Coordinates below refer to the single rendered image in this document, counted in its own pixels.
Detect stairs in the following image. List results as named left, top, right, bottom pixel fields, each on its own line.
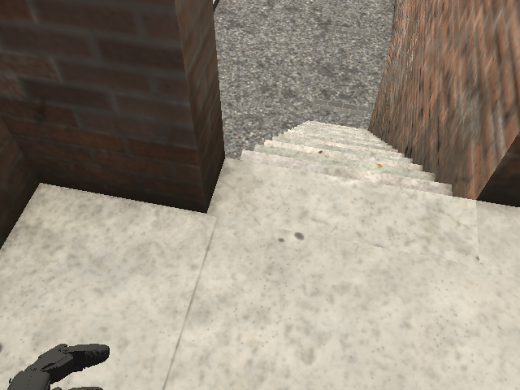
left=240, top=120, right=453, bottom=196

